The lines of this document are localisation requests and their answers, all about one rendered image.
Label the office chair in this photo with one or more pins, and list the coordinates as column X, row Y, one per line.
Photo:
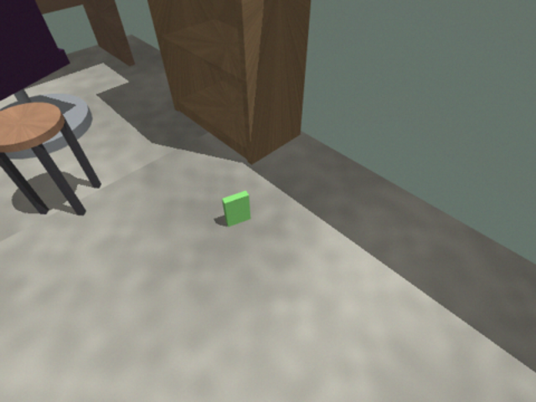
column 28, row 53

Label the carton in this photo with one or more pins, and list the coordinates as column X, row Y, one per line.
column 236, row 208

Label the bookshelf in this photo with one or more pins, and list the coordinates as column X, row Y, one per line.
column 236, row 67

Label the stool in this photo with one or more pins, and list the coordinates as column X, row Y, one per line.
column 28, row 126

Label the desk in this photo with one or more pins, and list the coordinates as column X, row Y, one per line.
column 104, row 20

